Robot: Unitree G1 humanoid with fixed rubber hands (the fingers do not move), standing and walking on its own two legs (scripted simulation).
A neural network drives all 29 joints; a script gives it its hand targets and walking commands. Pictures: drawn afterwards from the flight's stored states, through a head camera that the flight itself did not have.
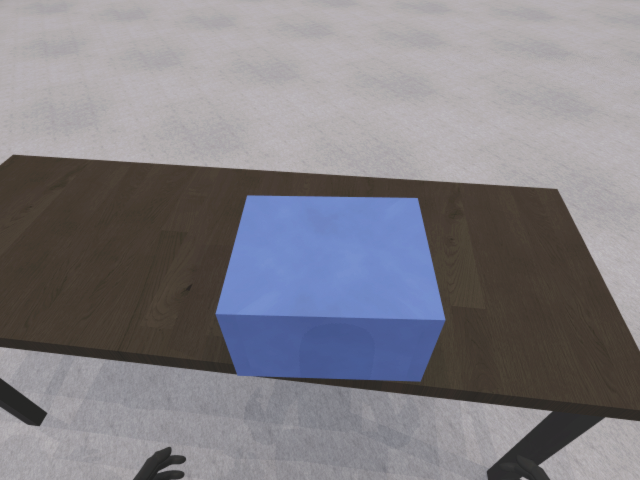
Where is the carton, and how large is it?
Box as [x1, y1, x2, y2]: [216, 195, 444, 381]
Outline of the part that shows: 247,195 216,310 216,316 237,375 420,381 444,322 444,316 417,198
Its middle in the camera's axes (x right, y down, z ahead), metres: +0.02 +0.08 +0.64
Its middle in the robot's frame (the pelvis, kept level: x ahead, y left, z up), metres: +0.45 +0.01 -0.04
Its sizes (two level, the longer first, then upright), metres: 0.296 0.245 0.178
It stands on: a table, 0.64 m high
